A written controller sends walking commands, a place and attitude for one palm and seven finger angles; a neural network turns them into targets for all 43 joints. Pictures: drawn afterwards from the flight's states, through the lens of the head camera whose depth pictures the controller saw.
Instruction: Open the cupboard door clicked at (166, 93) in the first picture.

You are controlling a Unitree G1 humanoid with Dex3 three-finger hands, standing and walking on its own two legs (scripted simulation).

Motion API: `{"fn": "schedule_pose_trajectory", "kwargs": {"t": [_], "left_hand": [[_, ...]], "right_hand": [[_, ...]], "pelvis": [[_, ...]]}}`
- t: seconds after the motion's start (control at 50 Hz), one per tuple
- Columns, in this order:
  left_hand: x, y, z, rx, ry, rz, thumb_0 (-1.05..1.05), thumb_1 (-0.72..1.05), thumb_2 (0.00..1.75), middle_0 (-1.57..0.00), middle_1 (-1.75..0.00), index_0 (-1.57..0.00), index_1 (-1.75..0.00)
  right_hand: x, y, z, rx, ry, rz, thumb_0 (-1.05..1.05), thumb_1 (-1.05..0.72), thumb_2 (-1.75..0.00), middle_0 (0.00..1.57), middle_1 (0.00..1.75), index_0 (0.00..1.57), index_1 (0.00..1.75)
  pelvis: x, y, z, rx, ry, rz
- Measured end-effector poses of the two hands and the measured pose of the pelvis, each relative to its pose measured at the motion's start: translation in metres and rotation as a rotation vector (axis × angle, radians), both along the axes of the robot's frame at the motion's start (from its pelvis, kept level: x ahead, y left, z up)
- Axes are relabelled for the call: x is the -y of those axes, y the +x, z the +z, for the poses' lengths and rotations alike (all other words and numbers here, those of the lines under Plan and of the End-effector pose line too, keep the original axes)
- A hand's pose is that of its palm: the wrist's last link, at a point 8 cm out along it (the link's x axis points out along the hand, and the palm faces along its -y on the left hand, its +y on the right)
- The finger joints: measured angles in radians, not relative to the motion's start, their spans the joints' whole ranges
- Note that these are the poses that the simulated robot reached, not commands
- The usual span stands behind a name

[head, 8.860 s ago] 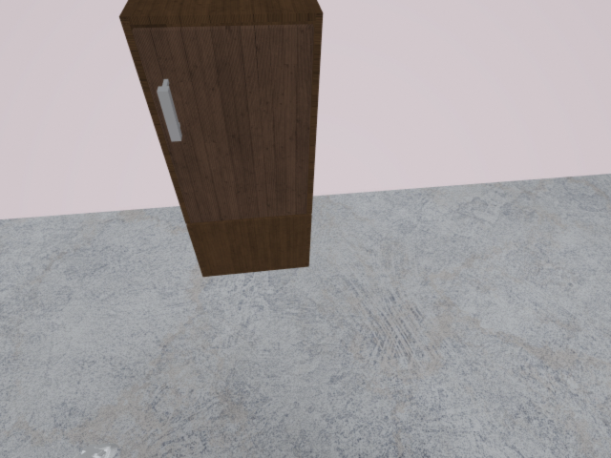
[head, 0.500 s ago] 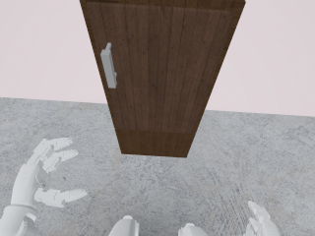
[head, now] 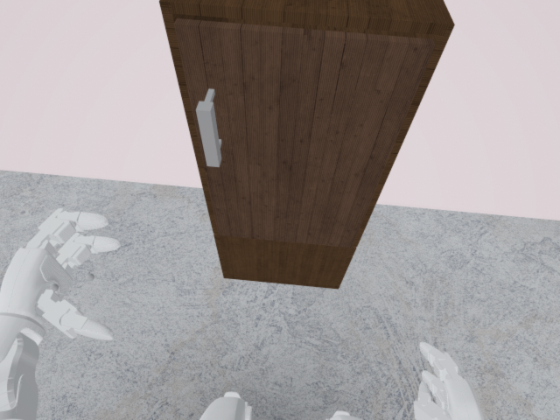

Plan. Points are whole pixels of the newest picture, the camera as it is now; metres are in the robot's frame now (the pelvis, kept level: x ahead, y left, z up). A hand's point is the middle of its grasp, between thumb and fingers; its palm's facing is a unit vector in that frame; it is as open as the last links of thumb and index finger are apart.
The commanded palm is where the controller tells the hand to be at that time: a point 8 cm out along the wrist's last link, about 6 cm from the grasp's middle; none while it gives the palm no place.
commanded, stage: raise the hand with hooked fingers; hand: left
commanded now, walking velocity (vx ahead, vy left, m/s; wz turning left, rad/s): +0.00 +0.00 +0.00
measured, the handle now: (212, 128) +0.58 +0.17 +0.05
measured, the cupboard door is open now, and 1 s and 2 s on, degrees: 0 0 0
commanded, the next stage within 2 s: move the hooked fingers beside the handle in 0.58 s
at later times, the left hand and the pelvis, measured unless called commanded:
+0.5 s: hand (92, 265) +0.29 +0.27 +0.07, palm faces +0.00 -1.00 -0.03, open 13.9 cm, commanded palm +0.26 +0.31 +0.07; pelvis +0.00 +0.00 +0.01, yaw -1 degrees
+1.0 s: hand (116, 239) +0.33 +0.25 +0.07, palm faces -0.04 -1.00 -0.02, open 14.0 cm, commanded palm +0.31 +0.30 +0.07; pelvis -0.01 -0.01 +0.00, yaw +0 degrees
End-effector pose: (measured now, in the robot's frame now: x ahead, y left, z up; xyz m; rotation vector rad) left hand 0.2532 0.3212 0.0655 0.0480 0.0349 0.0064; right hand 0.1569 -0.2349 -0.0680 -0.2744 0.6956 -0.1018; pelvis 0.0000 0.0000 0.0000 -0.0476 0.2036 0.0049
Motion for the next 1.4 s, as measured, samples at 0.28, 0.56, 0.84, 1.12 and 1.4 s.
{"fn": "schedule_pose_trajectory", "kwargs": {"t": [0.28,0.56,0.84,1.12,1.4], "left_hand": [[-0.002,0.021,0.007,0.005,-0.019,-0.032,-0.01,-0.49,0.30,-0.30,-1.20,-0.30,-1.19],[0.001,0.012,0.006,0.019,-0.014,-0.012,-0.01,-0.50,0.30,-0.30,-1.20,-0.31,-1.19],[0.003,0.020,0.007,0.023,-0.024,-0.004,-0.01,-0.50,0.30,-0.30,-1.20,-0.31,-1.20],[0.020,0.080,0.005,0.005,-0.022,-0.025,-0.01,-0.50,0.30,-0.30,-1.20,-0.31,-1.20],[0.014,0.118,0.000,0.002,-0.037,-0.018,-0.01,-0.50,0.30,-0.30,-1.20,-0.31,-1.20]], "right_hand": [[0.024,-0.028,0.004,-0.062,-0.039,-0.074,0.01,-0.90,-0.89,0.20,0.30,0.21,0.30],[0.020,-0.030,0.002,-0.056,-0.018,-0.072,0.01,-0.90,-0.89,0.20,0.30,0.21,0.30],[0.018,-0.024,-0.001,-0.045,-0.020,-0.043,0.01,-0.90,-0.89,0.20,0.30,0.21,0.30],[0.033,-0.055,-0.013,-0.154,-0.032,-0.112,0.01,-0.90,-0.89,0.20,0.30,0.21,0.30],[0.045,-0.095,-0.025,-0.325,-0.051,-0.188,0.01,-0.90,-0.89,0.20,0.30,0.21,0.30]], "pelvis": [[0.001,0.001,0.006,-0.001,0.008,-0.017],[0.003,-0.004,0.005,0.010,0.009,-0.015],[0.006,-0.009,0.003,0.010,0.011,-0.005],[0.010,-0.008,0.001,-0.021,0.017,-0.022],[0.010,-0.002,-0.003,-0.065,0.015,-0.035]]}}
